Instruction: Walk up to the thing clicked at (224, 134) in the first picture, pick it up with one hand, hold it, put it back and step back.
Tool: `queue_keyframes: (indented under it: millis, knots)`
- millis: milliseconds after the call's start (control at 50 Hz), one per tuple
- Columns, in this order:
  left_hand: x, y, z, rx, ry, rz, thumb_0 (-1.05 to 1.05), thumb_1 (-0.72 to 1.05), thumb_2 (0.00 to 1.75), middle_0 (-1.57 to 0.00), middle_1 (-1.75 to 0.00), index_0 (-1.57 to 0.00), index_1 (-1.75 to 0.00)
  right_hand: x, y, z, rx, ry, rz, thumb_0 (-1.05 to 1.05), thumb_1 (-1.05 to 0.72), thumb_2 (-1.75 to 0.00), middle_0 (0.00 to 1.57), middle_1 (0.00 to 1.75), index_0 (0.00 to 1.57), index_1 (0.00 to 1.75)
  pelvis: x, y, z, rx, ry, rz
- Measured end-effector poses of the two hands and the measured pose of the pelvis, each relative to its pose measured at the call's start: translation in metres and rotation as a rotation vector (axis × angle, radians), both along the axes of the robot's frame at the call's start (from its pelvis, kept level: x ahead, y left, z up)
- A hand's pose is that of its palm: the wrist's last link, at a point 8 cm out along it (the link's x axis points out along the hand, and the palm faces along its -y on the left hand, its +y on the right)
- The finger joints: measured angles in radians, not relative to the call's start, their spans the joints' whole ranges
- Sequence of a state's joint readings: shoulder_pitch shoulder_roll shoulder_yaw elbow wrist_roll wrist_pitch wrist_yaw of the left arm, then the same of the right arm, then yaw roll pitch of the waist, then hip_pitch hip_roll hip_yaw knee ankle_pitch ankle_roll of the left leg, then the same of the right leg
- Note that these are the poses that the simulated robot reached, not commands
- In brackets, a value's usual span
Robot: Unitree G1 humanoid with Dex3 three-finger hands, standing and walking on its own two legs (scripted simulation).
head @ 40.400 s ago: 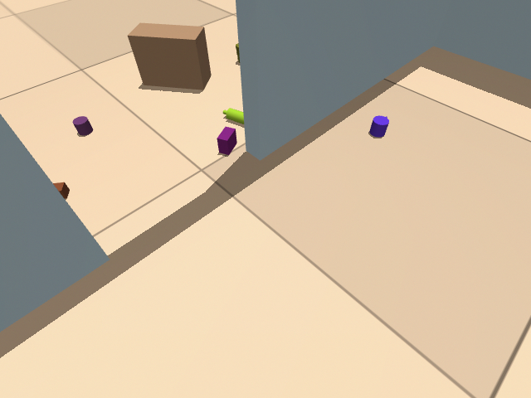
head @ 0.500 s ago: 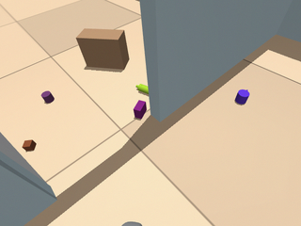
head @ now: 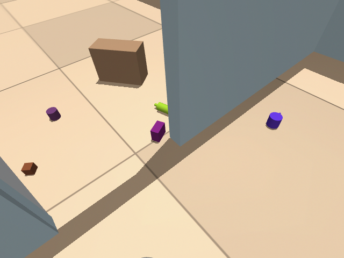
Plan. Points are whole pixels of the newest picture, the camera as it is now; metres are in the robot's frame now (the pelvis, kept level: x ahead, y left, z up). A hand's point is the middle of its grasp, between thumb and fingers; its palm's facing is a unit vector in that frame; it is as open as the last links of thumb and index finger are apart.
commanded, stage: step back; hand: left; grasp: from above
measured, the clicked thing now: (158, 131) +1.09 +0.19 -0.71
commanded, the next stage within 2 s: stand in 0.40 s
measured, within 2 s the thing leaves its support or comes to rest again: neither
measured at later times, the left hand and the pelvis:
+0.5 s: hand out of the picture +0.12 +0.30 -0.15, palm faces +0.00 -0.94 -0.35, open 7.4 cm; pelvis +0.04 +0.04 +0.00, yaw +0 degrees
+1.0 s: hand out of the picture +0.11 +0.28 -0.14, palm faces -0.05 -0.94 -0.33, open 7.4 cm; pelvis +0.03 +0.03 +0.02, yaw +0 degrees
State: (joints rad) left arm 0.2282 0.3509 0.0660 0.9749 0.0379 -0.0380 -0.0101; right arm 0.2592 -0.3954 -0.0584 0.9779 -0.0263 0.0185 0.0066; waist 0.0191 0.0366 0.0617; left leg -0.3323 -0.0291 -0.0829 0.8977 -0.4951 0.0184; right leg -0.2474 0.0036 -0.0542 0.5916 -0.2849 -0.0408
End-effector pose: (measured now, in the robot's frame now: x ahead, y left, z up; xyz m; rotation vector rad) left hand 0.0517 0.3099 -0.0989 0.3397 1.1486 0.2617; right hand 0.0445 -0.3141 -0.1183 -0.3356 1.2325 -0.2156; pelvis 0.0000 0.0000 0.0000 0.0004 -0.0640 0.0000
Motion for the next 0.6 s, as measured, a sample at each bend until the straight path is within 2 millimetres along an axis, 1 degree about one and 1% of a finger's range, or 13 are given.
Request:
queue_keyframes:
  millis: [60,120,180,260,300,360,420,480,540,600]
  knots:
    - [0.004,-0.004,0.004,-0.007,-0.006,0.015,0.0,0.9,0.9,-0.21,-0.3,-0.2,-0.3,0.018,0.002,0.001,0.008,-0.007,0.027,0.01,-0.91,-0.9,0.21,0.3,0.2,0.3,0.008,0.002,0.004,0.0,0.001,0.009]
    - [0.009,0.0,0.003,-0.007,0.004,0.022,0.0,0.9,0.9,-0.21,-0.3,-0.2,-0.3,0.034,0.008,0.0,0.011,-0.007,0.043,0.01,-0.91,-0.9,0.21,0.3,0.2,0.3,0.015,0.005,0.003,-0.002,0.002,0.014]
    - [0.018,0.008,-0.002,-0.008,0.013,0.029,0.0,0.9,0.9,-0.21,-0.3,-0.2,-0.3,0.047,0.017,-0.002,0.009,0.001,0.053,0.01,-0.91,-0.9,0.2,0.3,0.2,0.3,0.023,0.012,0.001,-0.004,0.005,0.029]
    - [0.036,0.025,-0.015,-0.015,0.018,0.03,0.0,0.9,0.9,-0.21,-0.3,-0.2,-0.3,0.061,0.035,-0.004,-0.002,0.002,0.053,0.01,-0.91,-0.9,0.2,0.3,0.2,0.3,0.03,0.024,-0.006,0.013,0.001,0.033]
    - [0.044,0.029,-0.019,-0.024,0.02,0.032,0.0,0.9,0.9,-0.2,-0.3,-0.2,-0.3,0.068,0.044,-0.001,0.0,-0.008,0.055,0.01,-0.91,-0.9,0.21,0.3,0.2,0.3,0.032,0.029,-0.006,0.013,0.008,0.02]
    - [0.055,0.034,-0.021,-0.03,0.023,0.02,0.0,0.9,0.9,-0.2,-0.3,-0.2,-0.3,0.079,0.053,0.002,0.005,-0.027,0.058,0.01,-0.9,-0.9,0.21,0.3,0.21,0.3,0.035,0.032,-0.005,0.001,0.019,0.01]
    - [0.062,0.034,-0.02,-0.033,0.025,0.003,0.0,0.9,0.9,-0.2,-0.3,-0.2,-0.3,0.092,0.058,0.005,0.013,-0.054,0.056,0.01,-0.9,-0.9,0.21,0.3,0.21,0.3,0.037,0.033,-0.002,-0.013,0.02,0.005]
    - [0.064,0.031,-0.016,-0.045,0.037,-0.012,0.0,0.9,0.9,-0.2,-0.3,-0.2,-0.3,0.102,0.063,0.01,0.03,-0.085,0.053,0.01,-0.9,-0.9,0.21,0.3,0.21,0.3,0.04,0.035,0.003,-0.01,0.018,0.005]
    - [0.065,0.027,-0.012,-0.055,0.043,-0.018,0.0,0.9,0.9,-0.2,-0.3,-0.2,-0.3,0.108,0.064,0.014,0.039,-0.107,0.053,0.01,-0.9,-0.9,0.21,0.3,0.21,0.3,0.042,0.037,0.007,-0.008,0.011,0.002]
    - [0.067,0.024,-0.007,-0.06,0.038,-0.024,0.0,0.9,0.9,-0.2,-0.3,-0.2,-0.3,0.11,0.064,0.017,0.045,-0.119,0.05,0.01,-0.9,-0.9,0.21,0.3,0.21,0.3,0.042,0.037,0.011,-0.006,0.005,0.001]
